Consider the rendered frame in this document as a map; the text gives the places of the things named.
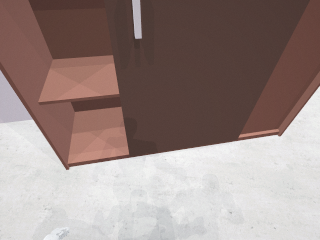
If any left robot hand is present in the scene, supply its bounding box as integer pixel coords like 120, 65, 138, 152
43, 227, 70, 240

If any wardrobe door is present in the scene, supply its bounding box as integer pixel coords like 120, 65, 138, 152
104, 0, 310, 156
240, 0, 320, 135

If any handle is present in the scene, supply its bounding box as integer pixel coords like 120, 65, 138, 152
132, 0, 142, 39

